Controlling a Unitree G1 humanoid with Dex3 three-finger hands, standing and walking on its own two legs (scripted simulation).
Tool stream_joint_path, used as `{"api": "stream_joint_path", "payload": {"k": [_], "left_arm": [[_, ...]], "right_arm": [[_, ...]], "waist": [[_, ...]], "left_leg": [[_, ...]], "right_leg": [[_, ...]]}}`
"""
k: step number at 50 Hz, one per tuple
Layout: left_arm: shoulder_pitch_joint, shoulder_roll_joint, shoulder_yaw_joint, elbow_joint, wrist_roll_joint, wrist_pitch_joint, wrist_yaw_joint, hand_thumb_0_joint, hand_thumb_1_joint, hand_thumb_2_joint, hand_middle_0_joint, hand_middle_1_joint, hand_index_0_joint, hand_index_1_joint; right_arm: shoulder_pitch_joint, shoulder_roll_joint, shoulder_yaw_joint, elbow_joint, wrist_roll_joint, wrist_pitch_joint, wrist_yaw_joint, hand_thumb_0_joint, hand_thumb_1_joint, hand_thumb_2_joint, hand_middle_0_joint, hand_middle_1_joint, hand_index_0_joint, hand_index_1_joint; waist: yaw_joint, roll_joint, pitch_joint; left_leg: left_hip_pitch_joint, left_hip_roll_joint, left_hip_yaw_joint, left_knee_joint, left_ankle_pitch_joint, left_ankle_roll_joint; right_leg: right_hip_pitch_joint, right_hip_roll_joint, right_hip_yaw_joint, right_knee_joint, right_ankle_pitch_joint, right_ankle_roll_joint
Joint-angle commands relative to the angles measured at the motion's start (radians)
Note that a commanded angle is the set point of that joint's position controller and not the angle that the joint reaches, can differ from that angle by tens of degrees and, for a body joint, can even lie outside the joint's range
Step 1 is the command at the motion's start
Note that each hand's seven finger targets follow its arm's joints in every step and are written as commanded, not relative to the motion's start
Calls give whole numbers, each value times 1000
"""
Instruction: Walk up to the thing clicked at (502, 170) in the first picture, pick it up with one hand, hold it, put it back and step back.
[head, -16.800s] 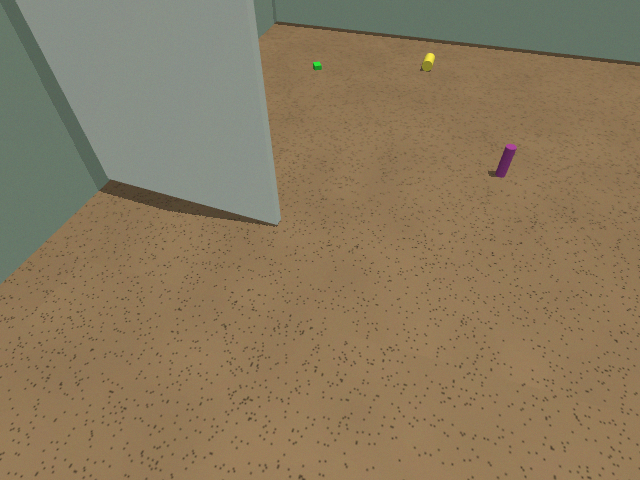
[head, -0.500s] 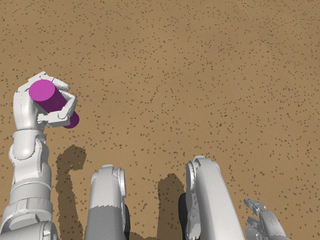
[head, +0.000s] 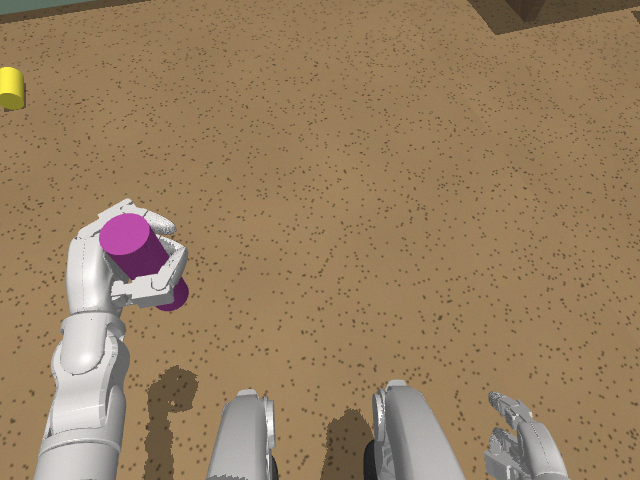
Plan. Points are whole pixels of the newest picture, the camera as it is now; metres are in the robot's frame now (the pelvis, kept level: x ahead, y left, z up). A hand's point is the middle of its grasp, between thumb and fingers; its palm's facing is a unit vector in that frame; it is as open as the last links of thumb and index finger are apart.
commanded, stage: lift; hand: left
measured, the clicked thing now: (151, 268) +0.38 +0.20 +0.01
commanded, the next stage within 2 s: hold in 1.06 s
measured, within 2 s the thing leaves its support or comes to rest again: neither
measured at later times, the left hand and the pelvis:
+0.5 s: hand (128, 226) +0.37 +0.18 +0.12, palm faces +0.10 -0.99 -0.04, open 6.2 cm; pelvis +0.02 +0.00 +0.09, yaw +1 degrees
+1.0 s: hand (127, 196) +0.37 +0.17 +0.16, palm faces +0.09 -1.00 -0.03, open 6.2 cm; pelvis +0.04 -0.01 +0.13, yaw +1 degrees
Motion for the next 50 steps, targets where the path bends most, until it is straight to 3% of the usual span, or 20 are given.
{"api": "stream_joint_path", "payload": {"k": [1,3,5,7,11,13,15,18,20,21,26,33,39,44,45,46,48,50], "left_arm": [[-225,134,39,-202,-15,-83,6,0,442,1251,-1306,-1389,-1326,-1378],[-219,141,35,-199,-4,-87,8,0,431,1234,-1295,-1378,-1318,-1364],[-239,116,-4,-213,-2,-95,-2,0,400,1225,-1296,-1373,-1317,-1362],[-229,140,19,-213,-6,-97,-6,0,413,1205,-1294,-1357,-1314,-1344],[-227,123,13,-203,-8,-110,-10,0,450,1210,-1303,-1363,-1322,-1351],[-204,142,38,-198,-10,-116,-3,0,427,1211,-1306,-1359,-1323,-1349],[-236,97,-9,-224,-14,-127,-7,0,423,1222,-1303,-1366,-1320,-1357],[-240,106,-8,-220,-9,-134,-3,0,480,1228,-1304,-1358,-1319,-1350],[-228,112,-2,-196,-4,-135,-1,0,449,1245,-1317,-1381,-1331,-1375],[-225,95,-19,-179,-8,-136,-7,0,416,1232,-1310,-1377,-1326,-1370],[-229,114,-1,-204,-6,-141,-2,0,432,1233,-1297,-1370,-1313,-1363],[-206,82,-11,-142,-7,-139,-4,0,441,1246,-1289,-1369,-1303,-1363],[-222,90,-4,-139,-3,-151,-12,0,448,1232,-1268,-1346,-1281,-1341],[-194,67,-13,-99,-7,-153,-17,0,483,1263,-1273,-1367,-1287,-1362],[-260,97,-4,-178,-8,-165,-16,0,482,1253,-1281,-1365,-1294,-1361],[-240,80,-8,-141,-11,-166,-19,0,501,1267,-1290,-1377,-1302,-1373],[-203,62,-15,-81,-13,-160,-25,0,489,1263,-1296,-1378,-1308,-1374],[-288,104,1,-181,-12,-177,-23,0,486,1271,-1290,-1379,-1301,-1377]], "right_arm": [[53,-146,-58,-92,-1,-46,-13,0,-892,-892,201,300,200,300],[74,-146,-58,-81,-4,-50,-11,0,-893,-892,201,299,200,299],[76,-152,-60,-83,-7,-54,-8,0,-897,-893,201,299,200,299],[73,-153,-61,-91,-7,-58,-7,0,-896,-893,201,300,200,300],[67,-146,-56,-92,-11,-61,-4,0,-901,-894,201,299,200,299],[69,-148,-55,-85,-12,-58,-1,0,-899,-894,200,299,200,299],[75,-141,-52,-88,-15,-59,1,0,-900,-894,200,299,200,299],[79,-146,-54,-91,-20,-60,-3,0,-899,-894,200,299,200,299],[76,-143,-54,-92,-18,-61,-5,0,-900,-895,200,299,200,299],[86,-139,-51,-78,-20,-59,-4,0,-903,-895,200,299,200,299],[89,-133,-50,-85,-20,-53,-3,0,-903,-896,200,299,200,299],[100,-126,-48,-71,-23,-48,-7,0,-898,-895,200,300,200,300],[72,-119,-47,-80,-26,-46,-7,0,-897,-895,200,300,200,300],[90,-119,-46,-63,-30,-39,-4,0,-893,-895,201,300,200,300],[81,-121,-47,-67,-28,-41,-3,0,-897,-896,200,300,200,300],[93,-121,-49,-60,-30,-37,-4,0,-898,-896,200,300,200,300],[86,-123,-47,-62,-30,-36,-4,0,-896,-895,200,300,200,300],[88,-127,-50,-62,-30,-35,-6,0,-896,-896,200,300,200,300]], "waist": [[-14,34,-394],[-11,49,-387],[-13,78,-393],[0,77,-381],[2,68,-347],[12,62,-328],[3,75,-330],[1,63,-321],[0,31,-314],[-5,30,-291],[16,20,-288],[3,-6,-250],[9,-10,-201],[7,1,-218],[11,42,-208],[4,27,-231],[2,1,-190],[8,44,-217]], "left_leg": [[388,-36,-9,-296,245,27],[448,-30,-14,-339,272,22],[524,-25,-20,-373,305,15],[555,-27,-17,-408,319,13],[600,-25,-22,-476,284,11],[609,-28,-20,-504,294,10],[655,-26,-20,-531,297,7],[677,-26,-17,-560,304,7],[681,-30,-3,-568,315,13],[681,-31,-2,-580,306,13],[722,-33,4,-630,334,11],[770,-34,25,-660,419,16],[780,-38,36,-708,368,19],[832,-37,34,-734,409,13],[847,-38,36,-741,406,11],[866,-36,33,-741,430,10],[856,-35,33,-751,419,12],[893,-35,35,-762,431,8]], "right_leg": [[348,38,19,-288,261,-33],[372,37,15,-316,282,-34],[385,37,9,-335,302,-36],[428,39,5,-370,309,-37],[475,39,4,-424,285,-34],[504,41,1,-442,292,-34],[515,43,0,-459,297,-35],[555,45,-6,-491,305,-33],[596,44,1,-518,321,-31],[602,46,1,-529,315,-29],[689,44,5,-581,340,-27],[773,43,14,-633,436,-23],[819,37,23,-691,399,-16],[851,43,16,-700,431,-21],[840,43,17,-703,426,-23],[854,43,14,-703,447,-23],[847,47,13,-712,437,-23],[861,44,15,-717,446,-25]]}}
